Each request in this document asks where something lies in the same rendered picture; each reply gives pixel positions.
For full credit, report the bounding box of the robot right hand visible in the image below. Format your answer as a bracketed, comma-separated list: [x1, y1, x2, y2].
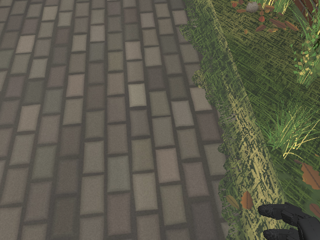
[257, 202, 320, 240]

